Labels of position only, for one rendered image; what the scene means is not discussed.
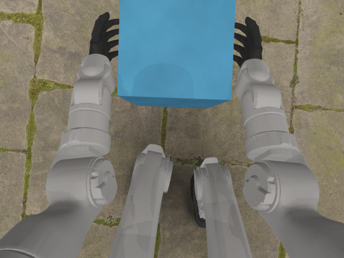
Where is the carton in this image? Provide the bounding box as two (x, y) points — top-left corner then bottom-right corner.
(117, 0), (236, 108)

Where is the right robot upper arm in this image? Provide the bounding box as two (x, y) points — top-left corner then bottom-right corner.
(242, 160), (344, 258)

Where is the robot right hand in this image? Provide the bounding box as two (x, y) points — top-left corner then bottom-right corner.
(233, 17), (263, 68)

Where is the robot left hand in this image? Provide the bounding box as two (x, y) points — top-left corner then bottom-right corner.
(89, 12), (119, 61)

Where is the left robot forearm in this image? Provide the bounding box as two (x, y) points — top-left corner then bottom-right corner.
(46, 54), (115, 195)

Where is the right robot forearm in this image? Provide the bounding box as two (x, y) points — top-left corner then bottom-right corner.
(234, 59), (319, 187)

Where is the robot right shin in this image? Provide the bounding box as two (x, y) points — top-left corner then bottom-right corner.
(197, 157), (232, 218)

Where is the left robot upper arm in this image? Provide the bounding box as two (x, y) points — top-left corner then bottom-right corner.
(0, 156), (117, 258)

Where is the robot right thigh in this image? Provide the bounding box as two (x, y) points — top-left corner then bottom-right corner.
(194, 163), (253, 258)

